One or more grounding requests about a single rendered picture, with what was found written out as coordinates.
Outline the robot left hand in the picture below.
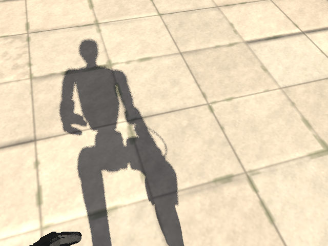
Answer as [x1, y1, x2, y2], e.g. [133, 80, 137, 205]
[29, 232, 82, 246]

